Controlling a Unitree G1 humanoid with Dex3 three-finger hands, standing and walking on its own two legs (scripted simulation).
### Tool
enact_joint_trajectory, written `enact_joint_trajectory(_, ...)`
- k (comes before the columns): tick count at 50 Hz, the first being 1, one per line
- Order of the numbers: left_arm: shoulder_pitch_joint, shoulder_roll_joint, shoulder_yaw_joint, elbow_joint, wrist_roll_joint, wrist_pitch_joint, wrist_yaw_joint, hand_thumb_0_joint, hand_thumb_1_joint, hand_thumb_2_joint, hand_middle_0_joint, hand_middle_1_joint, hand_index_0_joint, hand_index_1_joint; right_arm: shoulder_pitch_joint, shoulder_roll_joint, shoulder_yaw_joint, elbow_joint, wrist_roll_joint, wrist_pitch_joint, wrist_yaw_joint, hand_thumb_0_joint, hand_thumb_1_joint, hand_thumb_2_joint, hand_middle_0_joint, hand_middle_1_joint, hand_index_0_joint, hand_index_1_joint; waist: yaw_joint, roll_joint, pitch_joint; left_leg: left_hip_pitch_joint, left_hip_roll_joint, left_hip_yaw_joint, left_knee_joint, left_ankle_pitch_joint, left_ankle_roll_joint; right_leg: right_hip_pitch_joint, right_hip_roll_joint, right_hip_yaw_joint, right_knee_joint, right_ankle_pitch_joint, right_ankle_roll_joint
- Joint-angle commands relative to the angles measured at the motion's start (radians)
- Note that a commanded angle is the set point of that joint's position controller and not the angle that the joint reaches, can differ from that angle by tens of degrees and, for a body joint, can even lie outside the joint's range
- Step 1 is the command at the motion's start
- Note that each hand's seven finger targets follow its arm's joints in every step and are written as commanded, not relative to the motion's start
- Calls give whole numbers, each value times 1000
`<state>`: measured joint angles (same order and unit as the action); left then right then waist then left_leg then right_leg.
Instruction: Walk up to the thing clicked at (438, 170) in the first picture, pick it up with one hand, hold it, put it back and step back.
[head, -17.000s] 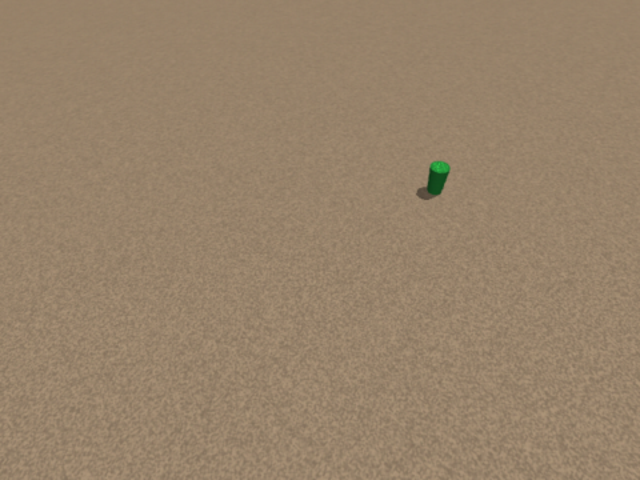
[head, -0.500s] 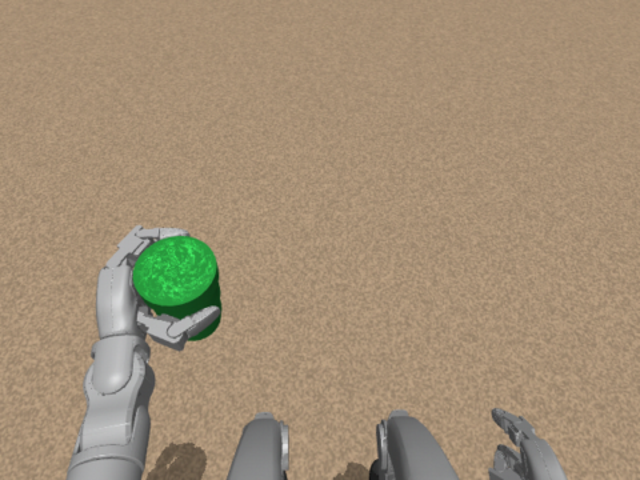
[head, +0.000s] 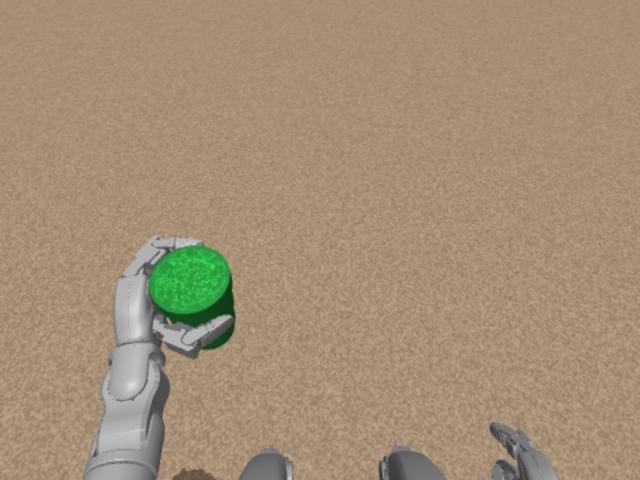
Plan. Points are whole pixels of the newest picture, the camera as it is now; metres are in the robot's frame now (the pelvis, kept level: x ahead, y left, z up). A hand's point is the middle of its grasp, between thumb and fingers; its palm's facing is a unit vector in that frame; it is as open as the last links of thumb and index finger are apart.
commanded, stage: lift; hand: left
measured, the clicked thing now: (201, 305) +0.34 +0.17 +0.00
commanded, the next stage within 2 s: hold in 0.38 s
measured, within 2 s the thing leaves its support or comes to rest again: neither
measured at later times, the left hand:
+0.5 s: hand (191, 283) +0.34 +0.17 +0.05, palm faces +0.14 -0.99 -0.02, open 11.4 cm
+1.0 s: hand (186, 282) +0.34 +0.17 +0.07, palm faces +0.15 -0.99 -0.02, open 11.4 cm
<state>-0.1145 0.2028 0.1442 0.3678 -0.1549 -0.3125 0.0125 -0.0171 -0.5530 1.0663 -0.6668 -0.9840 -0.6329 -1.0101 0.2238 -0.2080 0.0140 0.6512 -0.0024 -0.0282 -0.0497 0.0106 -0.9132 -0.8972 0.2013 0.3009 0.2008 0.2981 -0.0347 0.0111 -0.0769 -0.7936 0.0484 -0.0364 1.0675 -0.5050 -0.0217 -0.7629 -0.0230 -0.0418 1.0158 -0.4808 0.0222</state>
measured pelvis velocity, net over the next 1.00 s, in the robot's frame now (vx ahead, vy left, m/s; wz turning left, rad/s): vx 0.01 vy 0.00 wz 0.00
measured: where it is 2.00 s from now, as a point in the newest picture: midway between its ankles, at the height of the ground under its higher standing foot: outside the picture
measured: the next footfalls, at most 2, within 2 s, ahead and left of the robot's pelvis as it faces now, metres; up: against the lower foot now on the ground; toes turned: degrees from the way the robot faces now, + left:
none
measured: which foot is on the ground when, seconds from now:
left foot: down 0.00-1.00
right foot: down 0.00-1.00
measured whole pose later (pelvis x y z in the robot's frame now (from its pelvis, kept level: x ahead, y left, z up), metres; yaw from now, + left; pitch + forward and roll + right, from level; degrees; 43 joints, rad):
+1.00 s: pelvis +0.01 +0.00 +0.03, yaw +0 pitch +7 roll -2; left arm -0.11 0.18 0.12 0.41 -0.14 -0.32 0.03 -0.02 -0.55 1.07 -0.67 -0.98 -0.63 -1.01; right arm 0.23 -0.20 0.01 0.67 -0.01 -0.01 -0.04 0.01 -0.91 -0.90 0.20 0.30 0.20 0.30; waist -0.03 0.01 -0.02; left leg -0.55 0.04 -0.02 0.87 -0.44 -0.02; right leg -0.53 -0.03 -0.03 0.82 -0.41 0.03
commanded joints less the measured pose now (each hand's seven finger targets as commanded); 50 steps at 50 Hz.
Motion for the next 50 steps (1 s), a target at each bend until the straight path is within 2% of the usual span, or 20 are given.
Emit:
enact_joint_trajectory(1,-299,138,77,-286,-26,-122,-3,0,20,1220,-1182,-1351,-1206,-1352,21,-129,-55,-101,1,-26,-9,0,-903,-897,200,300,200,300,1,53,-344,241,-36,16,-173,342,20,206,34,-5,-142,362,-30)
enact_joint_trajectory(2,-323,137,60,-324,-21,-127,-4,0,16,1223,-1171,-1353,-1197,-1352,21,-129,-57,-105,0,-26,-10,0,-901,-896,200,300,200,300,-4,63,-363,256,-36,19,-176,348,20,215,33,-2,-148,372,-30)
enact_joint_trajectory(8,-324,148,75,-320,-27,-135,-8,0,13,1213,-1171,-1341,-1193,-1343,14,-131,-57,-106,1,-22,-10,0,-904,-897,200,300,200,300,-1,59,-353,274,-41,27,-202,337,21,260,32,4,-178,372,-26)
enact_joint_trajectory(10,-297,108,55,-263,-30,-131,-8,0,30,1225,-1181,-1345,-1198,-1351,18,-129,-54,-103,-1,-21,-9,0,-905,-899,200,300,200,300,-12,43,-336,285,-38,21,-213,350,18,261,35,-2,-181,378,-28)
enact_joint_trajectory(14,-321,124,56,-281,-24,-139,-8,0,20,1216,-1179,-1338,-1196,-1344,11,-129,-56,-103,-2,-20,-9,0,-908,-899,200,300,200,300,-9,49,-323,296,-39,26,-224,346,20,272,33,1,-198,378,-26)
enact_joint_trajectory(15,-367,152,74,-353,-29,-150,-5,0,27,1212,-1176,-1335,-1193,-1341,20,-131,-58,-101,-1,-21,-9,0,-908,-899,200,300,200,300,-4,78,-359,321,-39,27,-227,361,18,287,32,3,-198,390,-27)
enact_joint_trajectory(17,-301,111,47,-278,-29,-139,-11,0,26,1199,-1170,-1330,-1190,-1333,15,-131,-55,-101,-1,-19,-10,0,-908,-899,200,300,200,300,-13,48,-323,327,-36,23,-234,369,18,275,36,-1,-203,394,-27)
enact_joint_trajectory(19,-313,135,73,-295,-29,-140,-7,0,33,1200,-1166,-1322,-1183,-1327,17,-133,-58,-97,1,-19,-10,0,-908,-900,200,300,200,300,1,41,-329,327,-36,22,-243,379,17,304,34,-3,-208,403,-26)
enact_joint_trajectory(24,-296,106,52,-258,-27,-138,-6,0,9,1197,-1169,-1327,-1185,-1333,18,-133,-60,-97,0,-15,-5,0,-908,-900,200,300,200,300,-6,38,-310,353,-33,24,-252,414,17,310,36,-4,-216,426,-26)
enact_joint_trajectory(26,-325,136,73,-289,-22,-143,-1,0,-25,1175,-1149,-1326,-1162,-1335,23,-136,-64,-91,-2,-13,-4,0,-910,-902,200,300,200,300,3,56,-332,376,-33,24,-253,437,16,318,36,-5,-217,440,-27)
enact_joint_trajectory(27,-281,97,40,-240,-18,-134,-5,0,-34,1165,-1150,-1322,-1163,-1331,17,-131,-59,-93,-5,-12,-2,0,-912,-902,200,300,200,300,-2,39,-312,363,-32,25,-256,432,16,317,37,-6,-224,434,-27)
enact_joint_trajectory(28,-342,114,46,-308,-25,-142,-2,0,-38,1174,-1141,-1325,-1156,-1333,23,-135,-62,-95,-4,-13,-1,0,-911,-902,200,300,200,300,-4,62,-335,378,-32,27,-254,446,16,328,36,-3,-225,452,-26)
enact_joint_trajectory(35,-312,99,49,-249,-18,-135,9,0,-48,1171,-1158,-1330,-1170,-1341,-3,-131,-62,-103,-2,-13,2,0,-912,-903,200,300,200,300,-1,37,-270,351,-36,32,-286,374,16,331,35,-4,-251,401,-23)
enact_joint_trajectory(36,-353,125,59,-320,-12,-143,16,0,-52,1164,-1149,-1320,-1159,-1332,1,-126,-62,-101,-3,-11,1,0,-908,-902,199,300,200,300,8,53,-299,367,-34,30,-293,373,14,344,34,-6,-252,394,-26)
enact_joint_trajectory(39,-338,112,45,-314,-8,-138,14,0,-2,1163,-1161,-1325,-1175,-1333,5,-130,-64,-101,-4,-11,0,0,-911,-902,200,300,200,300,2,48,-321,391,-35,32,-294,397,15,369,33,-4,-258,420,-25)
enact_joint_trajectory(40,-299,99,45,-254,-14,-132,10,0,-6,1172,-1175,-1332,-1187,-1342,-1,-129,-60,-99,-3,-11,1,0,-911,-903,200,300,200,300,-2,38,-276,380,-34,31,-298,393,14,357,35,-6,-259,412,-25)
enact_joint_trajectory(41,-325,88,30,-268,-15,-130,8,0,-20,1168,-1167,-1330,-1180,-1339,-3,-127,-59,-105,-2,-12,2,0,-910,-902,200,300,200,300,-3,34,-291,383,-34,32,-297,396,16,365,35,-5,-265,419,-23)
enact_joint_trajectory(42,-388,124,53,-333,-14,-141,14,0,-9,1181,-1177,-1337,-1187,-1348,-2,-129,-62,-99,-3,-13,1,0,-908,-903,200,300,200,300,3,58,-301,386,-35,32,-305,384,14,368,34,-5,-266,408,-24)
enact_joint_trajectory(48,-369,102,39,-291,-14,-129,14,0,38,1181,-1184,-1335,-1195,-1345,-9,-130,-61,-95,0,-17,-1,0,-908,-903,200,300,200,300,-2,38,-265,400,-33,29,-335,335,13,364,33,-10,-292,359,-24)
enact_joint_trajectory(50,-369,87,10,-278,-10,-129,11,0,10,1169,-1171,-1330,-1184,-1337,-14,-129,-59,-97,-1,-19,2,0,-911,-904,200,300,200,300,-8,56,-256,409,-32,30,-340,340,10,353,35,-11,-292,356,-27)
